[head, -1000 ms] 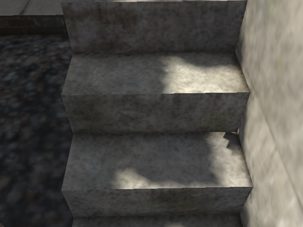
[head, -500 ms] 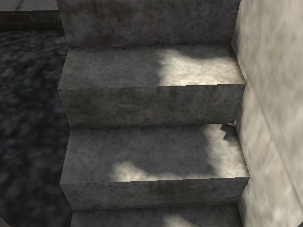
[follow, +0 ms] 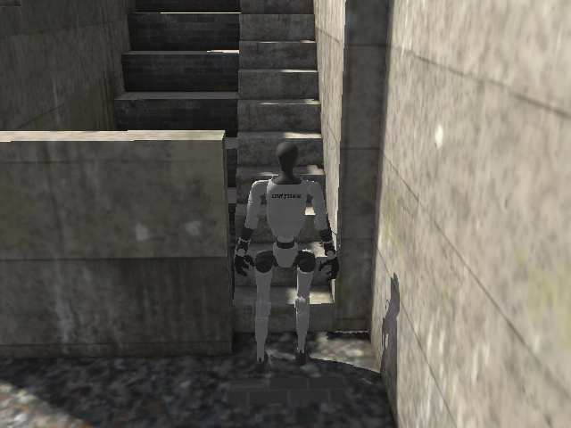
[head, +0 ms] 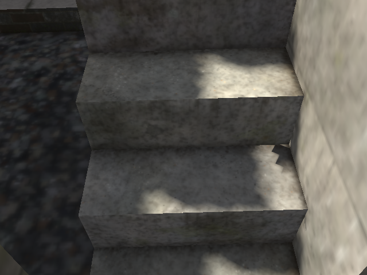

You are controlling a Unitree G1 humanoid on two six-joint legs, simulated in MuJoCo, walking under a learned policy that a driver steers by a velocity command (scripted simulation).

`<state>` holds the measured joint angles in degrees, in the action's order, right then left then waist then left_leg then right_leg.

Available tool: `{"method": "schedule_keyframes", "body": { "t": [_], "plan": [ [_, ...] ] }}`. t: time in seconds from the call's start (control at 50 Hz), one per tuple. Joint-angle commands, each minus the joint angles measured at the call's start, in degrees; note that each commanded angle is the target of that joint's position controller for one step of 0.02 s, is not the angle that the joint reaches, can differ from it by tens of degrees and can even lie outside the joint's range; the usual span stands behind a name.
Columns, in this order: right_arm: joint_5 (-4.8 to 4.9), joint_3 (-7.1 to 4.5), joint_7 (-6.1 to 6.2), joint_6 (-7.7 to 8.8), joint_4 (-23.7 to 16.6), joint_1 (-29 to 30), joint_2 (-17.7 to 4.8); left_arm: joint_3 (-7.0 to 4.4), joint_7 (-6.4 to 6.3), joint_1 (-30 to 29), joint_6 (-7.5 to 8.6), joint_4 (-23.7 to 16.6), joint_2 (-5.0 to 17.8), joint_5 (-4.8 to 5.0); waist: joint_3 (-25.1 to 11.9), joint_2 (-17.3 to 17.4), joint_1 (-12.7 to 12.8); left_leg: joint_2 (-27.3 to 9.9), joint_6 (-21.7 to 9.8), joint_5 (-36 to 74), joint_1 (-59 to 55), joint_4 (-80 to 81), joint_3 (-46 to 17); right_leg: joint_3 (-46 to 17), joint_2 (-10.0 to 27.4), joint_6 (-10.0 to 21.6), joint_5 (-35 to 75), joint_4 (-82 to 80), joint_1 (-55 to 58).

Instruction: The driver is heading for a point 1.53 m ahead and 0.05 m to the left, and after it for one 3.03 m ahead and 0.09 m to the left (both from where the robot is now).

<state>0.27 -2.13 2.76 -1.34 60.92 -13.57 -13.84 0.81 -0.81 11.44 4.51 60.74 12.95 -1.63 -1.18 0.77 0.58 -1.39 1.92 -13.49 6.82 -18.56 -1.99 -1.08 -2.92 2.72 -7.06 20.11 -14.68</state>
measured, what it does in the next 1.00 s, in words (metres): stands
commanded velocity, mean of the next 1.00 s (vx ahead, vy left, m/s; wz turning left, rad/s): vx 0.15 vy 0.00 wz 0.00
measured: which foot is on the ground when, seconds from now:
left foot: down 0.00-1.00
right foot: down 0.00-1.00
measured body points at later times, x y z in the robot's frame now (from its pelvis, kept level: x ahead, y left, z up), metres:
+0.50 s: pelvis +0.00 +0.01 +0.00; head +0.01 +0.00 +0.45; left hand +0.07 +0.25 -0.14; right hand +0.02 -0.25 -0.15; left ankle -0.04 +0.15 -0.75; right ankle +0.04 -0.09 -0.75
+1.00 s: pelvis +0.03 +0.01 +0.00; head +0.03 +0.01 +0.45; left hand +0.16 +0.24 -0.13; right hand +0.10 -0.25 -0.14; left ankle -0.04 +0.15 -0.75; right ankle +0.04 -0.09 -0.75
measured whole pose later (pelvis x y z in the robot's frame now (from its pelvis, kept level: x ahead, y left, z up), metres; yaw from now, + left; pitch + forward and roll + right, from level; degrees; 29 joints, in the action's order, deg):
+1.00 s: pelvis +0.03 +0.01 +0.00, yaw -1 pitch +1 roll +0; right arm 1.0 -1.0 1.9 0.6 59.1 -9.7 -12.9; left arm 2.2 -0.8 6.4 5.0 56.0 11.6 -1.5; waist -1.4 0.3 -0.2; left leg -1.6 1.5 -15.6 2.1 -16.8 -1.5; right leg -2.6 -3.4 2.1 -9.9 20.5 -11.3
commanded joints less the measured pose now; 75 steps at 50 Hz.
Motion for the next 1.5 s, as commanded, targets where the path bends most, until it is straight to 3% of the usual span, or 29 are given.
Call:
{"method": "schedule_keyframes", "body": {
  "t": [0.02, 0.04, 0.08, 0.12, 0.18, 0.2, 0.22, 0.5, 0.52, 0.54, 0.62, 0.7, 0.9, 0.92, 0.98, 1.0, 1.1, 1.5],
  "plan": [
    [0.07, -1.09, 0.04, 0.50, -1.24, -2.66, -6.04, -1.12, -0.45, 0.47, -0.22, -2.14, 6.45, -0.17, 0.49, -2.03, -0.50, -1.49, -2.87, 2.26, 4.64, 2.64, -1.77, -6.44, 4.85, 1.81, 1.67, -3.08, 4.39],
    [-0.05, -1.14, -0.01, 0.50, -1.31, -2.25, -6.25, -1.16, -0.37, 0.43, 0.23, -2.32, 6.08, 0.10, 0.18, -0.49, -0.09, -1.80, -3.51, 2.88, 5.55, 3.20, -2.64, -6.74, 5.61, 1.73, 1.48, -3.19, 5.07],
    [0.06, -1.06, -0.05, 0.56, -1.28, -2.37, -5.61, -1.25, -0.42, 0.89, -0.08, -2.12, 6.64, -0.11, 0.67, -1.83, -0.33, -1.52, -3.03, 2.35, 4.99, 2.67, -1.75, -6.52, 4.86, 1.72, 1.99, -2.71, 4.62],
    [-0.06, -1.14, -0.07, 0.60, -1.26, -2.24, -6.04, -1.24, -0.44, 0.47, 0.17, -2.56, 5.91, 0.06, 0.22, -0.13, -0.10, -1.76, -3.50, 3.07, 5.93, 3.13, -2.66, -6.72, 5.58, 1.76, 2.43, -2.60, 5.40],
    [0.07, -1.10, -0.11, 0.73, -1.04, -2.72, -5.72, -1.24, -0.66, 0.63, -0.48, -2.74, 6.03, -0.20, 0.55, -1.10, -0.43, -1.34, -2.82, 2.31, 5.69, 2.51, -1.77, -6.48, 4.84, 1.83, 3.10, -1.88, 5.32],
    [-0.03, -1.14, -0.09, 0.69, -1.20, -2.11, -5.94, -1.31, -0.52, 0.46, 0.08, -2.84, 5.83, 0.10, 0.35, 0.12, -0.09, -1.72, -3.55, 3.31, 6.14, 3.01, -2.67, -6.73, 5.46, 1.69, 2.96, -2.15, 5.59],
    [0.10, -1.09, -0.09, 0.72, -1.13, -2.37, -5.53, -1.35, -0.57, 0.89, -0.26, -2.63, 6.35, -0.11, 0.71, -1.35, -0.35, -1.43, -3.05, 2.64, 5.31, 2.53, -1.79, -6.50, 4.75, 1.66, 3.14, -1.83, 5.11],
    [0.18, -1.06, -0.16, 0.89, -0.64, -2.89, -5.48, -1.42, -0.82, 0.78, -0.55, -3.38, 5.75, -0.11, 0.93, -1.04, -0.66, -1.18, -3.00, 2.67, 5.65, 2.29, -1.75, -6.61, 4.45, 1.38, 4.32, -0.80, 5.69],
    [-0.03, -0.70, -0.34, 0.94, -0.53, -3.29, -4.47, -1.10, -0.87, 1.30, -0.64, -2.75, 4.58, -0.08, -0.51, -1.53, -0.77, -1.27, -2.92, 0.78, 5.12, 3.17, -1.69, -6.37, 4.01, 1.07, 0.72, -1.31, 6.66],
    [0.03, -0.52, -0.43, 0.98, -0.56, -2.71, -4.10, -0.91, -1.00, 0.75, -0.73, -2.82, 4.10, -0.07, 0.39, -1.34, -0.60, -1.00, -2.91, -0.99, 5.74, 3.76, -1.52, -6.44, 3.75, 0.68, -3.19, -2.18, 6.38],
    [0.15, -0.18, -0.28, 1.70, -1.25, -1.14, -4.35, -0.80, -1.49, -1.62, -0.43, -3.41, 4.85, 0.00, 2.30, -1.51, -0.61, -0.70, -2.83, -1.32, 5.87, 4.52, -1.46, -7.40, 3.69, 0.26, -6.91, -4.01, 4.87],
    [0.54, 0.21, -0.80, 2.20, -2.10, -0.05, -4.21, -0.03, -0.90, -2.76, 0.39, -4.29, 3.76, 0.32, 1.42, -0.78, -0.56, -1.70, -2.79, 4.08, 4.04, 4.78, -1.85, -6.90, 3.94, 0.47, -0.79, -3.09, 6.20],
    [0.39, 0.17, -1.21, 2.20, -3.54, 2.20, -4.72, 0.52, -0.06, -5.12, 1.17, -6.09, 3.95, 0.35, -1.88, -0.56, -0.85, -2.52, -2.48, 13.83, -0.38, 3.49, -1.88, -6.86, 4.31, 0.51, 10.19, -1.41, 8.78],
    [1.04, -0.02, -0.83, 2.28, -3.41, 2.25, -5.50, 0.28, -0.20, -5.76, 1.10, -6.99, 4.53, 0.31, -2.29, -0.80, -0.95, -2.20, -2.14, 12.45, -0.08, 3.39, -1.32, -6.90, 4.01, 0.05, 8.80, -1.16, 9.63],
    [0.82, 0.15, -0.62, 2.50, -3.62, 3.54, -5.14, 0.40, -0.18, -7.18, 1.03, -8.12, 4.11, 0.29, -1.52, -0.82, -0.75, -2.29, -1.99, 12.73, 0.47, 3.64, -1.52, -7.24, 4.11, -0.07, 9.17, -1.20, 9.66],
    [0.52, -0.02, -0.62, 2.11, -3.87, 3.92, -6.02, 0.48, 0.30, -7.84, 1.34, -8.60, 4.15, -0.27, -1.91, -0.57, -0.96, -2.14, -2.21, 14.16, -0.45, 3.34, -1.74, -7.07, 4.22, -0.05, 10.85, -0.81, 9.36],
    [0.33, -0.01, -0.77, 1.78, -4.40, 5.20, -6.39, 0.67, 0.93, -9.22, 1.79, -9.82, 4.44, -0.21, -3.15, -1.01, -1.15, -2.75, -2.21, 18.01, -2.58, 3.74, -2.20, -6.88, 4.56, -0.74, 15.47, -0.54, 9.79],
    [-0.07, 0.60, -1.13, 2.51, -5.45, 8.56, -8.10, 1.03, 1.41, -13.55, 1.66, -13.10, 6.21, -0.45, -3.50, -1.09, -1.27, -3.83, -1.60, 14.69, -3.51, 6.71, -3.01, -7.61, 5.25, -1.88, 12.00, -3.26, 10.75]
  ]
}}
Keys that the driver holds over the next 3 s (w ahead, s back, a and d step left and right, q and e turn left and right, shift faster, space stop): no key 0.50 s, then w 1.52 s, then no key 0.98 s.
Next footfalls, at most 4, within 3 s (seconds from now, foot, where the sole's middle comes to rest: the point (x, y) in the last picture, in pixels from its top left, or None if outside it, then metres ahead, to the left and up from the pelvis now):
none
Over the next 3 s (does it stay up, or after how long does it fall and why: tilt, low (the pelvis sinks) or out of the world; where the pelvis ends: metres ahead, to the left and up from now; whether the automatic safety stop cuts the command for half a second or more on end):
stays up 0.00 0.00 0.00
